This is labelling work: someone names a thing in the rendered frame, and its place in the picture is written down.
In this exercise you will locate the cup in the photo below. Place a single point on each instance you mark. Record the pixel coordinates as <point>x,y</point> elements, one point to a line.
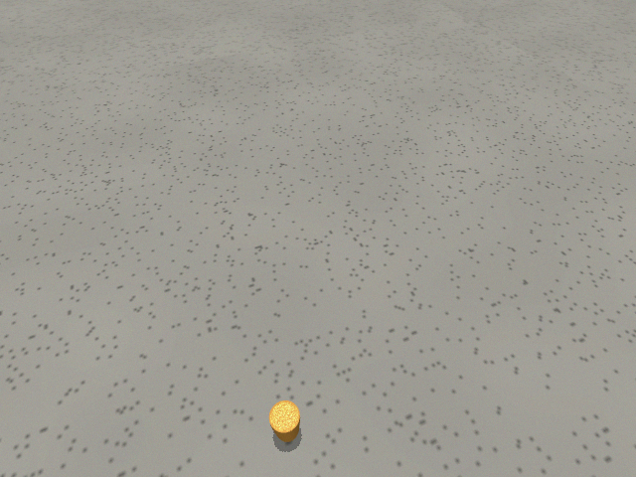
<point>284,418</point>

